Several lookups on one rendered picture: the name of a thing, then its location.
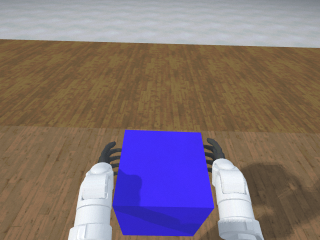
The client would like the right robot forearm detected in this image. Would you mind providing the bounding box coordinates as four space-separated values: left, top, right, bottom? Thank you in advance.
212 158 264 240

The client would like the left robot hand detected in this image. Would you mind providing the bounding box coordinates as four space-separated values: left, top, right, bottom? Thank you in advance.
97 141 122 176

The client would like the right robot hand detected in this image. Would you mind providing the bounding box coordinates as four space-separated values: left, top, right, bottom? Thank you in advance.
203 138 226 173

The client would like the carton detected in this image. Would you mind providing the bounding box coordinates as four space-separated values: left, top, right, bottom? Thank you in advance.
112 130 215 237

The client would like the left robot forearm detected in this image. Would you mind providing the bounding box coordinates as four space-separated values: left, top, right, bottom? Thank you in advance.
68 162 114 240

